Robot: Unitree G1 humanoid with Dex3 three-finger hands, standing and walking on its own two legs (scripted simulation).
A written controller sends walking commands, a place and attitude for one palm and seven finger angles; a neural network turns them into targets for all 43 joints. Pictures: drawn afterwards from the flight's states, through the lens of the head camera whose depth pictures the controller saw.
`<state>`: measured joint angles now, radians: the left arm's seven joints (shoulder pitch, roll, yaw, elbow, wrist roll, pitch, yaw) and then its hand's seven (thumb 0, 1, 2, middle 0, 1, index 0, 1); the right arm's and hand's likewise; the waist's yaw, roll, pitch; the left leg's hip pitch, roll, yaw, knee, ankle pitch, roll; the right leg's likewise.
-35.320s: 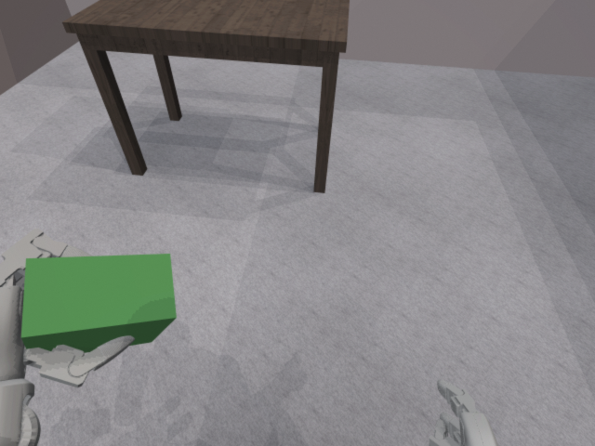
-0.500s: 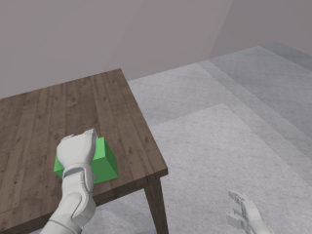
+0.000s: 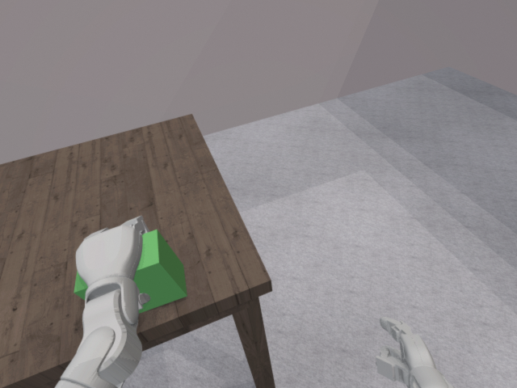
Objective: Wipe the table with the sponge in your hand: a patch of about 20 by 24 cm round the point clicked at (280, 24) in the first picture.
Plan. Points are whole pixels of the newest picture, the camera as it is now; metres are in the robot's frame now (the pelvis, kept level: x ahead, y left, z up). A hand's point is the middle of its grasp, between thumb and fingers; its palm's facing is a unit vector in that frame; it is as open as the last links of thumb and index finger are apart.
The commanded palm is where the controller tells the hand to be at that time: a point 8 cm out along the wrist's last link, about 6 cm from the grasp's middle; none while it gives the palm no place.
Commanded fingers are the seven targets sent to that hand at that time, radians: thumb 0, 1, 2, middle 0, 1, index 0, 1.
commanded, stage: slide back across to the middle lane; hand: left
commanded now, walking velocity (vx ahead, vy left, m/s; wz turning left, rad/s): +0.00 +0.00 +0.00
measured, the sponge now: (141, 282) +0.26 +0.25 +0.03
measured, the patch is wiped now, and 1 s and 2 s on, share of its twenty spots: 1.00 1.00 1.00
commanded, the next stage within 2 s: wipe forward along the middle lane in 0.48 s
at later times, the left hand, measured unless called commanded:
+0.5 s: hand (98, 286) +0.22 +0.28 +0.08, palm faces +0.07 -0.09 -0.99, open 10.2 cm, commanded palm +0.18 +0.30 +0.12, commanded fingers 0.00 0.10 1.30 -1.20 -1.60 -1.20 -1.60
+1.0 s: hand (88, 277) +0.24 +0.31 +0.07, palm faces -0.02 -0.02 -1.00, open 10.2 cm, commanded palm +0.22 +0.33 +0.10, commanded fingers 0.00 0.10 1.30 -1.20 -1.60 -1.20 -1.60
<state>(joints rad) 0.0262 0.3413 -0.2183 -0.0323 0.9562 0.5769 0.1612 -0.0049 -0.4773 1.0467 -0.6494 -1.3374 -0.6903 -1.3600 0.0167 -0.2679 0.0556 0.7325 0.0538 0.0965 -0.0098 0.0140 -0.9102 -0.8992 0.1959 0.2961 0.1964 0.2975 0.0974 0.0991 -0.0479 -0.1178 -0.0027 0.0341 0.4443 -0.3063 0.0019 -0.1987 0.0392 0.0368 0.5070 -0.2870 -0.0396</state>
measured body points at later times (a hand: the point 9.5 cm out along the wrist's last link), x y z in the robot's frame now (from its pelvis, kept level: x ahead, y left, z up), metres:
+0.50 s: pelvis +0.00 +0.01 +0.00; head -0.02 -0.04 +0.45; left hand +0.22 +0.28 +0.13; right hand +0.24 -0.19 -0.09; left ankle -0.04 +0.12 -0.74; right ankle -0.01 -0.10 -0.74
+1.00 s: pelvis -0.02 +0.00 +0.00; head -0.02 -0.04 +0.45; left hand +0.24 +0.31 +0.12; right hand +0.20 -0.22 -0.11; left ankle -0.04 +0.12 -0.74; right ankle -0.01 -0.10 -0.74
